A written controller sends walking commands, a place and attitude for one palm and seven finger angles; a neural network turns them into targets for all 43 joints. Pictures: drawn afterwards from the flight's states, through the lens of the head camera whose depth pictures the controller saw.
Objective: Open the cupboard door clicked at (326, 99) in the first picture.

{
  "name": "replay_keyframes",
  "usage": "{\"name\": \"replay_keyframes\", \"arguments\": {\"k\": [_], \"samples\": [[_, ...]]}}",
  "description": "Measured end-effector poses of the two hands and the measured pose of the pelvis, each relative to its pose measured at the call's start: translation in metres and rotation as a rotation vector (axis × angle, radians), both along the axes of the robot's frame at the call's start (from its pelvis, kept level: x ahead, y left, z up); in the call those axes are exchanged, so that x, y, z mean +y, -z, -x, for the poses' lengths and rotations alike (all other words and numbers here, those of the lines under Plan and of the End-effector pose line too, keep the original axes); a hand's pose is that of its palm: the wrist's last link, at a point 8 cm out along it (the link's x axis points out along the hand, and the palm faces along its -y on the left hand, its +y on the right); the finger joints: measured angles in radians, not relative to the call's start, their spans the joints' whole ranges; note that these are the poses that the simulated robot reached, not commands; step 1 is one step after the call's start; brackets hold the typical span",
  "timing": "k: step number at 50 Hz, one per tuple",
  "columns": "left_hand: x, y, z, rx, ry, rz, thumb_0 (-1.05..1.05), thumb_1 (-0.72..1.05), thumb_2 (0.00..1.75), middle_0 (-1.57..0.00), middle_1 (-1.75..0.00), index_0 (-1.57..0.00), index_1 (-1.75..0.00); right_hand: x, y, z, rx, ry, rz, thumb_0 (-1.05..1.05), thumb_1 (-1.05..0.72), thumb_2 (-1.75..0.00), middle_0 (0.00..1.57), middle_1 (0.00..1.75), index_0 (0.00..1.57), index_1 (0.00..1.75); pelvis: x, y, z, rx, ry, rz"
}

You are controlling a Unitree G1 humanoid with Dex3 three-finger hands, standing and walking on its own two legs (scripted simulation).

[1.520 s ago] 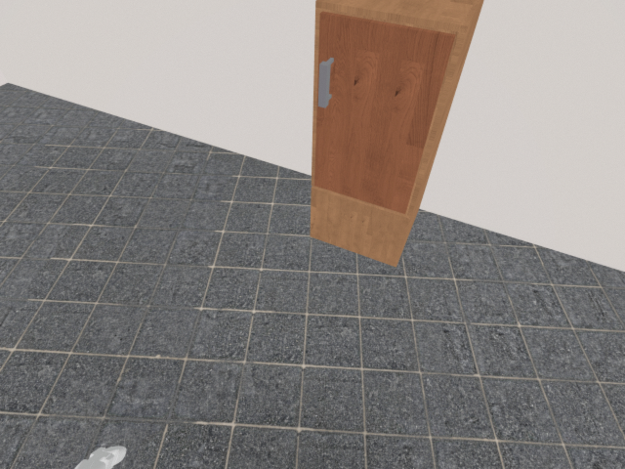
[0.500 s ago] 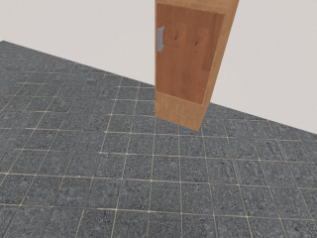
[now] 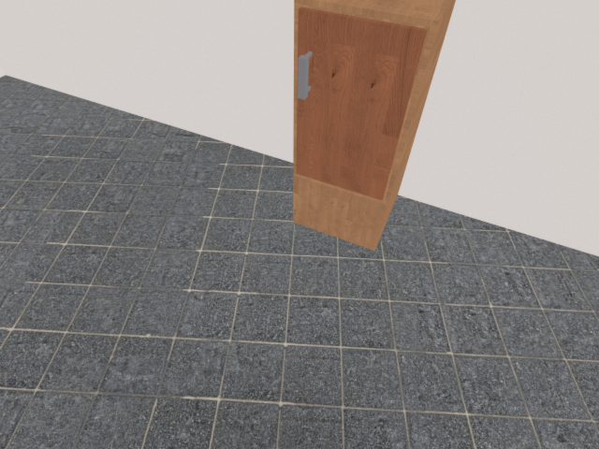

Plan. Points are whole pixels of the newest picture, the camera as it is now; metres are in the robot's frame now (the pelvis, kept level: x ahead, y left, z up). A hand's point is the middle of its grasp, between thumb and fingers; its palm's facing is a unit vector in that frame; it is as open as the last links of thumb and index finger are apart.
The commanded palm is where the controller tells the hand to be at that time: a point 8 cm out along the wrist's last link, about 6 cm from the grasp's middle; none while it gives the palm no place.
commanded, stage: walk to a spot facing it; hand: left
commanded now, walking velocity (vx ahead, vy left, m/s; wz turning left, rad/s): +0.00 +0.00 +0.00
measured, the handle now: (306, 75) +1.13 +0.05 -0.03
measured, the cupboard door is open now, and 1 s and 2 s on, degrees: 0 0 0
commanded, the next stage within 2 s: turn to face it in 1.34 s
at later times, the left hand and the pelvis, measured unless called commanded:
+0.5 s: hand out of the picture -0.01 +0.26 -0.20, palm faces +0.21 -0.96 -0.21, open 7.4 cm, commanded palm none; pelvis -0.02 +0.05 -0.03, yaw +13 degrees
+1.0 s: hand (116, 440) +0.16 +0.29 -0.16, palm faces +0.37 -0.91 -0.18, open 7.4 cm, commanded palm none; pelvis +0.13 +0.08 -0.01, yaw +25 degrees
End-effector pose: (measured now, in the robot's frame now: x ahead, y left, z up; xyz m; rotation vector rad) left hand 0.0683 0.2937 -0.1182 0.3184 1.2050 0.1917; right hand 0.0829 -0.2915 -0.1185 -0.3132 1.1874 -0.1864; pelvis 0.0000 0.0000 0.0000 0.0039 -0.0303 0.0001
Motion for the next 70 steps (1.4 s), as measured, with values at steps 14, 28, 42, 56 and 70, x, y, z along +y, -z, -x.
{"name": "replay_keyframes", "arguments": {"k": [14, 28, 42, 56, 70], "samples": [[-0.011, 0.016, 0.025, -0.017, -0.090, 0.034, 0.00, 0.91, 0.90, -0.20, -0.30, -0.20, -0.30, 0.026, 0.020, 0.011, 0.071, -0.042, -0.039, 0.01, -0.90, -0.90, 0.20, 0.30, 0.20, 0.30, 0.005, 0.011, 0.012, 0.008, -0.090, 0.013], [0.020, 0.046, 0.099, 0.050, -0.284, 0.164, 0.01, 0.91, 0.90, -0.20, -0.30, -0.20, -0.30, 0.107, 0.015, 0.034, 0.130, -0.138, -0.051, 0.01, -0.90, -0.90, 0.21, 0.30, 0.21, 0.30, 0.057, 0.015, 0.013, 0.018, -0.250, 0.038], [0.042, 0.024, 0.046, -0.020, -0.390, 0.159, 0.01, 0.91, 0.90, -0.20, -0.30, -0.19, -0.30, 0.138, 0.004, 0.005, 0.230, -0.161, -0.066, 0.01, -0.90, -0.90, 0.21, 0.30, 0.21, 0.30, 0.081, -0.002, -0.054, 0.047, -0.375, 0.033], [0.043, 0.017, -0.133, -0.252, -0.423, 0.090, 0.01, 0.91, 0.90, -0.20, -0.30, -0.20, -0.30, 0.128, 0.046, -0.139, 0.350, -0.273, -0.077, 0.01, -0.90, -0.90, 0.21, 0.30, 0.21, 0.30, 0.076, 0.024, -0.187, 0.031, -0.519, 0.016], [-0.003, 0.025, -0.052, 0.056, -0.772, 0.153, 0.00, 0.91, 0.90, -0.20, -0.30, -0.20, -0.30, 0.249, 0.013, -0.418, 0.004, -0.635, -0.104, 0.01, -0.91, -0.90, 0.20, 0.30, 0.20, 0.30, 0.105, 0.006, -0.265, 0.006, -0.697, 0.018]]}}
